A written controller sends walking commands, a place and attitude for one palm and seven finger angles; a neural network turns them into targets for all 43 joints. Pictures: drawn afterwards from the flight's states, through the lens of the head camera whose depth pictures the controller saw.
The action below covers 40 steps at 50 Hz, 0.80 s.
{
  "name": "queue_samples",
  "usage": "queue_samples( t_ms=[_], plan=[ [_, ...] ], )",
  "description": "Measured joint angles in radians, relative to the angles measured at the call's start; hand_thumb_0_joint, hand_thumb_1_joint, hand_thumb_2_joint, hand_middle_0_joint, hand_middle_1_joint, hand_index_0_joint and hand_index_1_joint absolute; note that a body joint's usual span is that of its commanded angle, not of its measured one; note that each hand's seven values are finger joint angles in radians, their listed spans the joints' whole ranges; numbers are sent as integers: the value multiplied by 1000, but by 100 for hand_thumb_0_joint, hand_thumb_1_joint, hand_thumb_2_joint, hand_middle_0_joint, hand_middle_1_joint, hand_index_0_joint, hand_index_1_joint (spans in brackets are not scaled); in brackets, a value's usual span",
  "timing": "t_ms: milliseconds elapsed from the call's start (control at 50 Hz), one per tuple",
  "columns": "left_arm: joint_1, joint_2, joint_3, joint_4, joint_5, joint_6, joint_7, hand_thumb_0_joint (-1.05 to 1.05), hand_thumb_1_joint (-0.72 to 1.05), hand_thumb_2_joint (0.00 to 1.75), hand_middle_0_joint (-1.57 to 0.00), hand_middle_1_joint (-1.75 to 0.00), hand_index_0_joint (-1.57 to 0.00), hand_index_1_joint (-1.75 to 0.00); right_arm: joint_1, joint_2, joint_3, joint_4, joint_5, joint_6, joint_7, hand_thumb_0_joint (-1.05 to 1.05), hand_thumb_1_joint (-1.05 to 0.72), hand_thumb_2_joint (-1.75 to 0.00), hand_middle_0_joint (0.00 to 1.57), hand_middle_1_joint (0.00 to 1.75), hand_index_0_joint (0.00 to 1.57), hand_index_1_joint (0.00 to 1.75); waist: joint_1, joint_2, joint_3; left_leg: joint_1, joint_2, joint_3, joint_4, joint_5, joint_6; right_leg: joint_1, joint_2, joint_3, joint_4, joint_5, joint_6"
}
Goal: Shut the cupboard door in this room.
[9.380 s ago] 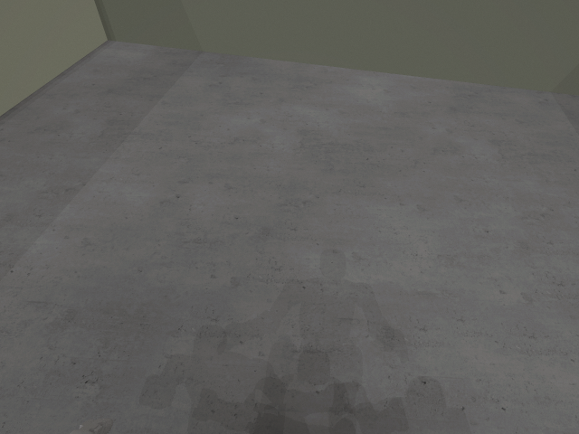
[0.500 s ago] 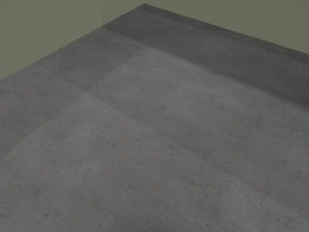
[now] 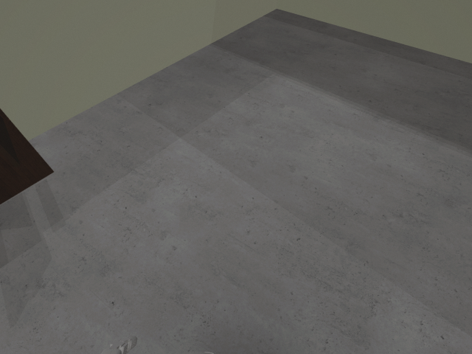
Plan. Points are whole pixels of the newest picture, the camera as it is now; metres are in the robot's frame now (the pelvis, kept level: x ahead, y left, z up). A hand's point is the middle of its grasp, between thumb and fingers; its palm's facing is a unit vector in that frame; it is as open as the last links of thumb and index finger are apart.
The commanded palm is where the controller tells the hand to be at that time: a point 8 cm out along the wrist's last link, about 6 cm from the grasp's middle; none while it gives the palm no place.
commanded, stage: turn or walk to find it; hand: left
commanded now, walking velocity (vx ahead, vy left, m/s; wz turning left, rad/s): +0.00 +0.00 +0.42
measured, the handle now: out of the picture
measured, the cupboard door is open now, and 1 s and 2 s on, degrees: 81 81 81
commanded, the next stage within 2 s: stand and wait in 0.34 s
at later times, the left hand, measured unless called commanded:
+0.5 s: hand out of the picture -0.05 +0.24 -0.18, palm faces +0.25 -0.93 -0.26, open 7.4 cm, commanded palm none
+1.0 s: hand out of the picture -0.07 +0.20 -0.16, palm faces +0.36 -0.90 -0.23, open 7.3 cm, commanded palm none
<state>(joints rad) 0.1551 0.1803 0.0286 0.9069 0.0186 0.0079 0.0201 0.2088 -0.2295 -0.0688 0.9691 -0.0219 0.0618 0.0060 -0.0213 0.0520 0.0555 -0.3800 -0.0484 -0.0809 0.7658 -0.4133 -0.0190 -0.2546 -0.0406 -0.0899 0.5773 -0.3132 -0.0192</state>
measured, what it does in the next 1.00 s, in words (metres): steps on the spot, turning left: left foot, then right foot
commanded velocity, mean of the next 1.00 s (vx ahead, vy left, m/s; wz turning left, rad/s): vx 0.00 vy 0.00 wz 0.32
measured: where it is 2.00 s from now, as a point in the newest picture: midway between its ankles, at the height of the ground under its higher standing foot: outside the picture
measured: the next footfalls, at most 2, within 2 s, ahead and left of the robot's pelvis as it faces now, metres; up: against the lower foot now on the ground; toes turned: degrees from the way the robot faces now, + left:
left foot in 0.40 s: -0.01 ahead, +0.15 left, +0.00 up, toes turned +16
right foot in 0.72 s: +0.05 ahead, -0.09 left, +0.00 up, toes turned +6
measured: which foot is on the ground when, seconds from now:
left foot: up 0.00-0.38, down 0.40-0.74, up 0.76-1.00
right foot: down 0.00-0.40, up 0.42-0.70, down 0.72-1.00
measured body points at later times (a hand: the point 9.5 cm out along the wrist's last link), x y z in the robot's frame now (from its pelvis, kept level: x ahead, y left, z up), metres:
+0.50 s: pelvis -0.02 +0.03 +0.00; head +0.00 +0.05 +0.45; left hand -0.06 +0.29 -0.16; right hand +0.13 -0.19 -0.14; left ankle -0.04 +0.14 -0.73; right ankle -0.02 -0.10 -0.69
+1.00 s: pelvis -0.05 +0.01 +0.00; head -0.02 +0.01 +0.45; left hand -0.09 +0.25 -0.14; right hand +0.08 -0.23 -0.15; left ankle -0.11 +0.12 -0.69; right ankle +0.01 -0.10 -0.73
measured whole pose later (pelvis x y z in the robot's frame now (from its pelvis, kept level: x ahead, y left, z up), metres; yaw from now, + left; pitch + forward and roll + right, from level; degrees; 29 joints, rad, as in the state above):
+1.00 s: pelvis -0.05 +0.01 +0.00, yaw +20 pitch -1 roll +1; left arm 0.24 0.17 0.04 0.99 0.04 0.01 0.03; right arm 0.22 -0.24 -0.07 1.03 -0.02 0.07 0.01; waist 0.01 -0.01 0.07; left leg -0.36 0.03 0.04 0.89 -0.48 -0.04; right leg -0.24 -0.12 -0.20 0.53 -0.25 0.00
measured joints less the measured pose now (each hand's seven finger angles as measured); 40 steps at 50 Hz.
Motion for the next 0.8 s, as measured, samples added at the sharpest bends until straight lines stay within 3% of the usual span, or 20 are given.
queue_samples(
  t_ms=[60, 140, 220, 320, 380, 400, 460, 540, 660, 720, 760, 800],
  plan=[
    [20, -18, -4, -1, 1, 1, 3, 0, 91, 90, -20, -30, -20, -30, 10, -18, -13, 13, -4, 15, 7, 0, -91, -90, 20, 30, 20, 30, 1, 2, 0, -81, 8, 25, 269, -12, -10, 26, -16, -25, -36, 8, -14],
    [41, -26, -7, 14, 3, 2, 5, 0, 91, 90, -20, -30, -20, -30, 23, -29, -17, 23, -6, 18, 12, 0, -91, -90, 20, 30, 19, 30, -6, -4, 6, -104, 51, 45, 378, 35, -36, 52, -34, -64, -73, 24, -14],
    [61, -23, -5, 27, 6, -2, 5, 0, 91, 90, -20, -30, -20, -30, 21, -28, -11, 39, -4, 24, 11, 0, -91, -90, 20, 30, 19, 30, 4, -22, 15, -63, 80, 60, 297, 8, -52, 59, -54, -98, -80, 25, -10],
    [84, 4, 4, 50, 12, 1, 2, 0, 91, 89, -20, -30, -20, -30, -14, -17, 5, 42, 5, 17, 8, 1, -91, -90, 20, 30, 19, 30, 31, -53, 28, 27, 90, 108, 76, -38, -45, 44, -85, -131, -47, 11, 6],
    [99, 29, 15, 67, 9, 11, 2, 0, 91, 89, -20, -30, -20, -30, -36, -10, 15, 23, 7, -3, 7, 1, -91, -90, 20, 30, 19, 30, 38, -69, 29, 109, 85, 146, -134, 61, -31, 24, -107, -155, 13, -18, 28],
    [109, 35, 18, 69, 4, 16, 2, 0, 91, 90, -20, -30, -20, -30, -39, -12, 17, 14, 5, -14, 8, 0, -91, -90, 20, 30, 19, 30, 40, -65, 20, 135, 89, 147, -204, 118, -4, 5, -109, -161, 51, -36, 37],
    [109, 71, 26, 92, 0, 45, 9, 0, 91, 90, -20, -30, -20, -30, -71, 19, 28, 8, 0, -35, 0, 0, -91, -90, 20, 30, 19, 30, 57, -109, 28, 129, 69, 162, -175, 96, 29, -76, -98, -60, 249, -200, 66],
    [98, 75, 23, 124, -3, 54, 5, 1, 91, 90, -20, -30, -20, -30, -88, 42, 46, 10, -1, -48, -16, 0, -91, -90, 20, 30, 20, 30, 58, -101, 18, 165, 65, 153, -234, 125, 28, -129, -60, 12, 391, -179, 78],
    [88, 39, -1, 133, -4, 37, 1, 1, 91, 90, -19, -30, -19, -30, -93, 64, 54, 37, -1, -50, -16, 0, -91, -90, 21, 30, 20, 30, 55, -71, -3, 195, 60, 148, -292, 163, 24, -62, -49, 28, 195, -125, 82],
    [90, 20, -11, 136, -3, 19, 1, 0, 91, 90, -19, -30, -20, -30, -80, 71, 51, 51, 4, -45, -13, 0, -91, -90, 21, 30, 20, 30, 50, -65, -15, 177, 54, 149, -258, 150, 10, 12, -47, 17, 13, -2, 77],
    [87, -8, -15, 140, 2, 9, 2, 0, 91, 90, -20, -30, -20, -30, -67, 58, 35, 55, 13, -38, -14, 0, -92, -90, 21, 30, 20, 30, 39, -28, -14, 153, 68, 125, -209, 118, 3, 18, -32, -8, 6, 20, 38],
    [92, -26, -13, 126, 6, 3, 0, 0, 91, 90, -20, -30, -20, -30, -49, 42, 23, 56, 10, -18, -11, -1, -93, -90, 21, 30, 20, 30, 37, -22, -21, 97, 58, 106, -79, 4, 6, 13, -37, -27, 4, 16, 12]
  ],
)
